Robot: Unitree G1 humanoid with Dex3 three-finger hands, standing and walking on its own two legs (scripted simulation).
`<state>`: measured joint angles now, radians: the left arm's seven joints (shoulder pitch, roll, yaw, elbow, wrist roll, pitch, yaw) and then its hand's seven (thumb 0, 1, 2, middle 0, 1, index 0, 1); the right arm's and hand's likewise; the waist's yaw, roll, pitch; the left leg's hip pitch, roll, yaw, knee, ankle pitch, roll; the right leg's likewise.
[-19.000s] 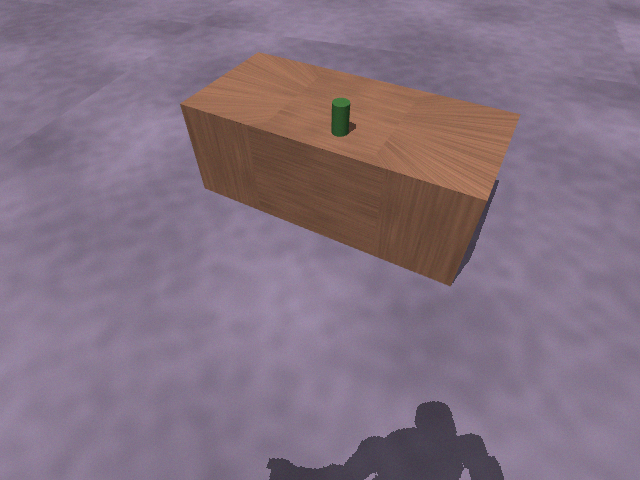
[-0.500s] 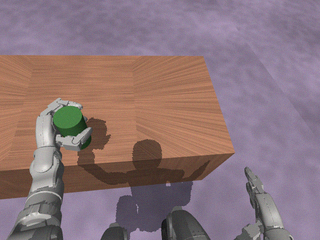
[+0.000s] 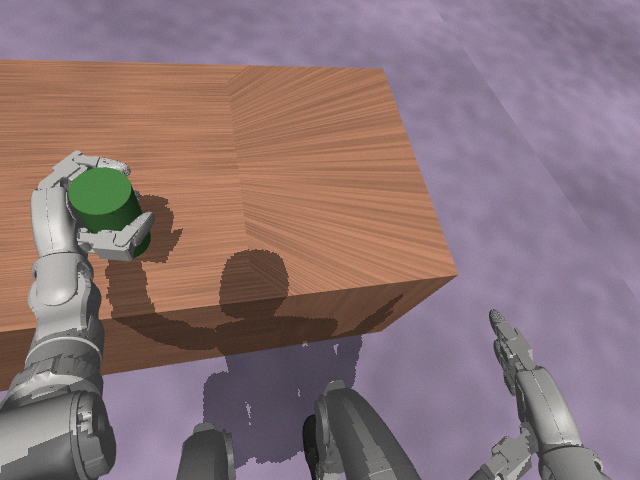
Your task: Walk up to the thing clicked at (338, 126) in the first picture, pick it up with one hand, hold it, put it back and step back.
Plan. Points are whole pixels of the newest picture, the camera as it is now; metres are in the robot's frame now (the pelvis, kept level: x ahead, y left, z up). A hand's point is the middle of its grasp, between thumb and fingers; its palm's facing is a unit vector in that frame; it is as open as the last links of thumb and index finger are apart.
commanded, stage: crouch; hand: left
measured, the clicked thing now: (114, 217) +0.47 +0.17 -0.03
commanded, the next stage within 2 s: lower in 0.34 s
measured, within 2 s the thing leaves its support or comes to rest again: rests again in 1.34 s
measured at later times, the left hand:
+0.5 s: hand (120, 203) +0.50 +0.17 -0.04, palm faces +0.10 -0.99 +0.00, open 8.9 cm
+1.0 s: hand (130, 218) +0.51 +0.17 -0.10, palm faces +0.09 -1.00 -0.01, open 8.9 cm
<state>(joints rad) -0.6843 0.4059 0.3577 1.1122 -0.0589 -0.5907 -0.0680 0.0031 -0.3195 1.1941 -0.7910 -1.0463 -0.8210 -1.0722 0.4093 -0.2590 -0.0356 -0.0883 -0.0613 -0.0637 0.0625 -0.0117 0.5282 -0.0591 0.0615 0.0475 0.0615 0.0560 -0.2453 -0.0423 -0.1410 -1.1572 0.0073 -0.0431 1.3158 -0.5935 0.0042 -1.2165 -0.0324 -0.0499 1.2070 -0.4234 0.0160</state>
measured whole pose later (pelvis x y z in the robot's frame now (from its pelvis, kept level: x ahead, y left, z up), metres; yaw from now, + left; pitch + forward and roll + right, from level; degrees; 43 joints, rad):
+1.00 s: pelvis -0.02 +0.00 -0.06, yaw -1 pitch +32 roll -5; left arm -0.82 0.60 0.45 1.24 0.01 -0.60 -0.05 0.00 -0.32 1.19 -0.79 -1.05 -0.82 -1.07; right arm 0.41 -0.30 -0.05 -0.26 -0.06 -0.06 0.08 -0.01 0.52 -0.06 0.06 0.05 0.06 0.06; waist -0.39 -0.05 -0.16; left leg -1.46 0.02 -0.07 1.54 -0.64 0.00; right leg -1.51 -0.02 -0.07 1.40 -0.45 0.01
